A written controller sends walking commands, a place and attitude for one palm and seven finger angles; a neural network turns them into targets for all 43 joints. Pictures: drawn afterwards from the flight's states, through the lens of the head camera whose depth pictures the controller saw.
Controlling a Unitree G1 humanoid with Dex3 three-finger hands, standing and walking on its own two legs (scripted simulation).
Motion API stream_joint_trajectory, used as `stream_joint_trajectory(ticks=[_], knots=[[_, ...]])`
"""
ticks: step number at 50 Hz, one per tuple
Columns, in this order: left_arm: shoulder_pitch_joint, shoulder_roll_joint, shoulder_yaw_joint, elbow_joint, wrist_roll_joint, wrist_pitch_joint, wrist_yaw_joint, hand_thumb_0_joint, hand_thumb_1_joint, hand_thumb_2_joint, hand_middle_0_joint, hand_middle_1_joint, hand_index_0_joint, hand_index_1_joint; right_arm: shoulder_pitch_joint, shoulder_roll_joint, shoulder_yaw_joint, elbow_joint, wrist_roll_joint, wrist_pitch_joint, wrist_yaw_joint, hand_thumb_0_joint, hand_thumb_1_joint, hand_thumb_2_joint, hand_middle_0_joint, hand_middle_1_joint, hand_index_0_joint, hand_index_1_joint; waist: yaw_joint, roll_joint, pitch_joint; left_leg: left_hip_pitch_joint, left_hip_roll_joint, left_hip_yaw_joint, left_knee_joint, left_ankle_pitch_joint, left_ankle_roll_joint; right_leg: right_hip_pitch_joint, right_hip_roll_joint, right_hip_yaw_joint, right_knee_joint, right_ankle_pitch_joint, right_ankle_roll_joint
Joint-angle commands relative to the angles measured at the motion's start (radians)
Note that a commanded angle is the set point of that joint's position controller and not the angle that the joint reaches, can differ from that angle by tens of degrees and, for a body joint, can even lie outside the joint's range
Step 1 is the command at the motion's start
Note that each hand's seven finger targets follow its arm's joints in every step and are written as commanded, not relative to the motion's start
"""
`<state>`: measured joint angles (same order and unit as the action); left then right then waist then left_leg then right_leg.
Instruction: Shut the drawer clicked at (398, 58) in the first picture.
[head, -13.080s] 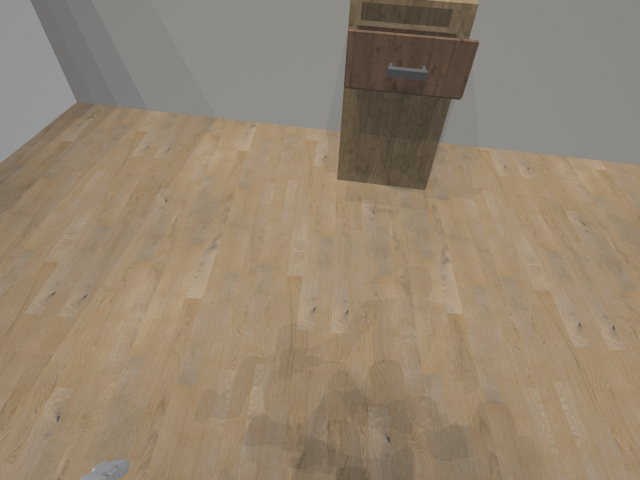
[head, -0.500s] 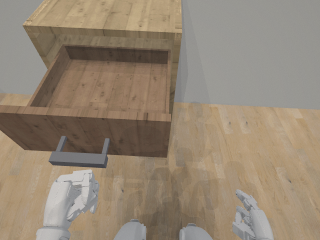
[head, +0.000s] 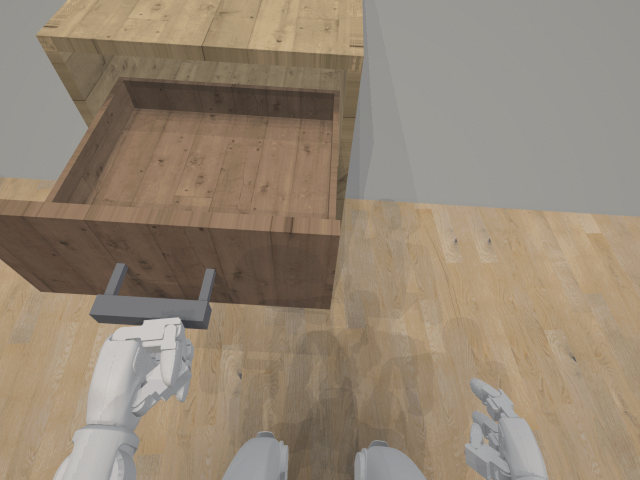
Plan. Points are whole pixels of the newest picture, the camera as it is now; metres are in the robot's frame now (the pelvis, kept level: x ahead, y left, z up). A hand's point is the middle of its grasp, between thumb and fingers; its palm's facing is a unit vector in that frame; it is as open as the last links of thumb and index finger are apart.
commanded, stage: push the drawer shut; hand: left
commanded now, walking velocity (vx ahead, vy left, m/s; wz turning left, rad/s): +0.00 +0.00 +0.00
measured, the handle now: (158, 293) +0.32 +0.20 +0.05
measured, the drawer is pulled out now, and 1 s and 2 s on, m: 0.29 0.18 0.05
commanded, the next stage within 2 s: none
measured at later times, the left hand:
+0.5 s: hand (198, 318) +0.29 +0.15 +0.05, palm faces -0.03 -1.00 -0.05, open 3.2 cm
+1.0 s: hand (200, 274) +0.35 +0.16 +0.05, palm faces -0.03 -1.00 -0.04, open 3.0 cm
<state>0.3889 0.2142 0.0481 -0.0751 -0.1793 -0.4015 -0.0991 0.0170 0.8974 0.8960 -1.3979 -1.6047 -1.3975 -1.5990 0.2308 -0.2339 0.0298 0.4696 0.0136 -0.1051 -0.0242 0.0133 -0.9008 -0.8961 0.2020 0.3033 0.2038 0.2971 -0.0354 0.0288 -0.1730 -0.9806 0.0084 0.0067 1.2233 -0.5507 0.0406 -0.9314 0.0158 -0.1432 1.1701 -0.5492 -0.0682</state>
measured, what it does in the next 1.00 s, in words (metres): stands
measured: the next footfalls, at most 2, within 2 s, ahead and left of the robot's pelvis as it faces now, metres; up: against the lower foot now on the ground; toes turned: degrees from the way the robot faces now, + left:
none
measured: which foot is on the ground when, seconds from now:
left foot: down 0.00-1.00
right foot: down 0.00-1.00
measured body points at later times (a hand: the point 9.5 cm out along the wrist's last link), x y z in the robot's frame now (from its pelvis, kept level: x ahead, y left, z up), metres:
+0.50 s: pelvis +0.00 +0.00 +0.01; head +0.08 +0.01 +0.45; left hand +0.29 +0.21 +0.05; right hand +0.16 -0.24 -0.08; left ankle +0.02 +0.09 -0.64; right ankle +0.01 -0.08 -0.64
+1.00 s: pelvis +0.00 +0.01 +0.01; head +0.09 +0.02 +0.45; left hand +0.35 +0.22 +0.05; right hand +0.13 -0.25 -0.09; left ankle +0.02 +0.09 -0.64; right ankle +0.01 -0.08 -0.64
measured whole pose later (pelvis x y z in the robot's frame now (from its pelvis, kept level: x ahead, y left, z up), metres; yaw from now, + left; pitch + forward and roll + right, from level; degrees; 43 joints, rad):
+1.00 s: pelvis +0.00 +0.01 +0.01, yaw -1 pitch +18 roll -2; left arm -0.16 0.25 0.14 0.42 -0.18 -0.41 -0.13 -0.01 0.80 0.87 -1.40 -1.60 -1.40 -1.60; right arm 0.24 -0.26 0.03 0.58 0.02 -0.06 -0.02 0.01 -0.90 -0.90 0.20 0.30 0.20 0.30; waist -0.06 0.01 -0.14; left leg -0.96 0.00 0.03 1.15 -0.51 0.05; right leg -0.92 0.01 -0.12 1.11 -0.51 -0.06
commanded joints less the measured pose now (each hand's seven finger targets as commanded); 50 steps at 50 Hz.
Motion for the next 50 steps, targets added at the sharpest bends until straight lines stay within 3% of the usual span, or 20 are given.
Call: stream_joint_trajectory(ticks=[1, 8, 15, 20, 23, 26, 29, 31, 32, 33, 36, 38, 39, 43, 44, 46, 47, 48, 50], knots=[[-0.074, 0.09, 0.059, -0.201, -0.025, -0.068, -0.001, 0.0, 0.9, 0.9, -1.4, -1.6, -1.4, -1.6, -0.028, -0.136, -0.061, -0.143, 0.007, -0.052, -0.002, 0.0, -0.9, -0.9, 0.2, 0.3, 0.2, 0.3, -0.002, 0.041, -0.228, 0.172, -0.007, -0.063, -0.196, 0.263, -0.008, 0.183, -0.003, 0.115, -0.196, 0.227, 0.033], [-0.213, 0.09, 0.054, -0.127, -0.021, -0.064, -0.004, 0.0, 0.9, 0.9, -1.4, -1.6, -1.4, -1.6, -0.021, -0.148, -0.061, -0.115, 0.006, -0.055, -0.005, 0.0, -0.9, -0.9, 0.2, 0.3, 0.2, 0.3, -0.029, 0.003, -0.196, 0.153, -0.004, -0.064, -0.19, 0.234, -0.005, 0.16, -0.005, 0.123, -0.207, 0.206, 0.039], [-0.333, 0.083, 0.04, -0.092, -0.016, -0.063, -0.002, 0.0, 0.9, 0.9, -1.4, -1.6, -1.4, -1.6, -0.023, -0.153, -0.063, -0.097, 0.006, -0.056, -0.003, 0.0, -0.9, -0.9, 0.2, 0.3, 0.2, 0.3, -0.024, 0.022, -0.256, 0.193, -0.006, -0.064, -0.201, 0.255, -0.006, 0.174, -0.01, 0.12, -0.204, 0.228, 0.039], [-0.444, 0.113, 0.068, -0.008, -0.012, -0.042, -0.003, 0.0, 0.9, 0.9, -1.4, -1.6, -1.4, -1.6, -0.021, -0.158, -0.06, -0.078, 0.01, -0.044, -0.006, 0.0, -0.9, -0.9, 0.2, 0.3, 0.2, 0.3, -0.031, 0.007, -0.234, 0.181, -0.005, -0.066, -0.213, 0.216, -0.005, 0.169, -0.009, 0.126, -0.221, 0.186, 0.04], [-0.494, 0.119, 0.082, 0.027, -0.019, -0.033, -0.004, 0.0, 0.9, 0.9, -1.4, -1.6, -1.4, -1.6, -0.025, -0.158, -0.057, -0.071, 0.008, -0.039, -0.006, 0.0, -0.9, -0.9, 0.2, 0.3, 0.2, 0.3, -0.024, 0.025, -0.259, 0.189, -0.009, -0.058, -0.214, 0.237, -0.005, 0.191, -0.012, 0.132, -0.224, 0.214, 0.041], [-0.546, 0.138, 0.107, 0.078, -0.022, -0.03, -0.001, 0.0, 0.9, 0.9, -1.4, -1.6, -1.4, -1.6, -0.017, -0.162, -0.057, -0.061, 0.009, -0.033, -0.007, 0.0, -0.9, -0.9, 0.2, 0.3, 0.2, 0.3, -0.027, -0.004, -0.256, 0.18, -0.007, -0.06, -0.221, 0.24, -0.004, 0.204, -0.01, 0.132, -0.227, 0.217, 0.041], [-0.576, 0.121, 0.101, 0.093, -0.025, -0.034, -0.006, 0.0, 0.9, 0.9, -1.4, -1.6, -1.4, -1.6, -0.017, -0.158, -0.058, -0.057, 0.009, -0.029, -0.002, 0.0, -0.9, -0.9, 0.2, 0.3, 0.2, 0.3, -0.019, 0.027, -0.286, 0.208, -0.009, -0.054, -0.224, 0.276, -0.008, 0.223, -0.013, 0.134, -0.223, 0.266, 0.041], [-0.57, 0.147, 0.127, 0.122, -0.025, -0.035, -0.004, 0.0, 0.9, 0.9, -1.4, -1.6, -1.4, -1.6, -0.009, -0.162, -0.06, -0.054, 0.009, -0.025, 0.0, 0.0, -0.9, -0.9, 0.2, 0.3, 0.2, 0.3, -0.013, 0.013, -0.288, 0.211, -0.007, -0.054, -0.228, 0.299, -0.009, 0.235, -0.011, 0.133, -0.223, 0.29, 0.039], [-0.584, 0.121, 0.105, 0.124, -0.025, -0.037, -0.007, 0.0, 0.9, 0.9, -1.4, -1.6, -1.4, -1.6, -0.008, -0.157, -0.059, -0.053, 0.009, -0.023, 0.003, 0.0, -0.9, -0.9, 0.2, 0.3, 0.2, 0.3, -0.019, 0.024, -0.29, 0.223, -0.008, -0.052, -0.228, 0.313, -0.008, 0.233, -0.012, 0.132, -0.221, 0.31, 0.04], [-0.581, 0.139, 0.128, 0.136, -0.028, -0.038, -0.005, 0.0, 0.9, 0.9, -1.4, -1.6, -1.4, -1.6, -0.005, -0.159, -0.062, -0.051, 0.009, -0.02, 0.004, 0.0, -0.9, -0.9, 0.2, 0.3, 0.2, 0.3, -0.014, 0.005, -0.293, 0.214, -0.007, -0.048, -0.227, 0.309, -0.01, 0.244, -0.012, 0.135, -0.224, 0.312, 0.042], [-0.645, 0.158, 0.138, 0.186, -0.02, -0.048, -0.006, 0.0, 0.9, 0.9, -1.4, -1.6, -1.4, -1.6, 0.002, -0.163, -0.06, -0.038, 0.007, -0.013, 0.003, 0.0, -0.9, -0.9, 0.2, 0.3, 0.2, 0.3, -0.028, -0.013, -0.261, 0.182, -0.005, -0.049, -0.226, 0.288, -0.007, 0.234, -0.01, 0.139, -0.224, 0.292, 0.043], [-0.651, 0.141, 0.133, 0.193, -0.019, -0.059, -0.006, 0.0, 0.9, 0.9, -1.4, -1.6, -1.4, -1.6, 0.002, -0.16, -0.062, -0.04, 0.007, -0.009, 0.008, 0.0, -0.9, -0.9, 0.2, 0.3, 0.2, 0.3, -0.019, 0.013, -0.276, 0.202, -0.006, -0.048, -0.231, 0.298, -0.01, 0.232, -0.011, 0.137, -0.22, 0.3, 0.041], [-0.67, 0.139, 0.131, 0.203, -0.023, -0.061, -0.007, 0.0, 0.9, 0.9, -1.4, -1.6, -1.4, -1.6, 0.003, -0.161, -0.063, -0.037, 0.008, -0.007, 0.008, 0.0, -0.9, -0.9, 0.2, 0.3, 0.2, 0.3, -0.027, -0.005, -0.276, 0.202, -0.006, -0.046, -0.228, 0.293, -0.009, 0.231, -0.012, 0.14, -0.225, 0.299, 0.043], [-0.738, 0.18, 0.17, 0.244, -0.022, -0.07, -0.009, 0.0, 0.9, 0.9, -1.4, -1.6, -1.4, -1.6, 0.012, -0.165, -0.065, -0.021, 0.008, 0.003, 0.005, 0.0, -0.9, -0.9, 0.2, 0.3, 0.2, 0.3, -0.028, 0.012, -0.286, 0.196, -0.005, -0.045, -0.227, 0.289, -0.01, 0.228, -0.011, 0.146, -0.222, 0.292, 0.043], [-0.751, 0.165, 0.157, 0.263, -0.022, -0.069, -0.011, 0.0, 0.9, 0.9, -1.4, -1.6, -1.4, -1.6, 0.013, -0.165, -0.064, -0.021, 0.009, 0.005, 0.005, 0.0, -0.9, -0.9, 0.2, 0.3, 0.2, 0.3, -0.034, 0.014, -0.274, 0.199, -0.005, -0.046, -0.229, 0.282, -0.011, 0.214, -0.01, 0.142, -0.224, 0.284, 0.043], [-0.829, 0.189, 0.168, 0.286, -0.022, -0.071, -0.013, 0.0, 0.9, 0.9, -1.4, -1.6, -1.4, -1.6, 0.021, -0.171, -0.062, -0.009, 0.009, 0.007, 0.002, 0.0, -0.9, -0.9, 0.2, 0.3, 0.2, 0.3, -0.047, 0.004, -0.272, 0.181, -0.004, -0.05, -0.223, 0.266, -0.008, 0.208, -0.009, 0.145, -0.222, 0.265, 0.044], [-0.832, 0.203, 0.185, 0.289, -0.017, -0.077, -0.013, 0.0, 0.9, 0.9, -1.4, -1.6, -1.4, -1.6, 0.026, -0.17, -0.065, -0.006, 0.009, 0.01, 0.002, 0.0, -0.9, -0.9, 0.2, 0.3, 0.2, 0.3, -0.037, 0.017, -0.301, 0.205, -0.002, -0.052, -0.228, 0.28, -0.01, 0.21, -0.007, 0.145, -0.219, 0.274, 0.042], [-0.834, 0.183, 0.166, 0.287, -0.016, -0.078, -0.015, 0.0, 0.9, 0.9, -1.4, -1.6, -1.4, -1.6, 0.026, -0.168, -0.065, -0.01, 0.008, 0.011, 0.003, 0.0, -0.9, -0.9, 0.2, 0.3, 0.2, 0.3, -0.034, 0.046, -0.314, 0.226, -0.003, -0.053, -0.231, 0.298, -0.013, 0.208, -0.008, 0.141, -0.214, 0.289, 0.04], [-0.856, 0.169, 0.159, 0.305, -0.022, -0.074, -0.015, 0.0, 0.9, 0.9, -1.4, -1.6, -1.4, -1.6, 0.034, -0.169, -0.067, -0.004, 0.009, 0.013, 0.004, 0.0, -0.9, -0.9, 0.2, 0.3, 0.2, 0.3, -0.038, 0.041, -0.326, 0.248, -0.002, -0.054, -0.232, 0.311, -0.015, 0.203, -0.008, 0.137, -0.218, 0.299, 0.042]])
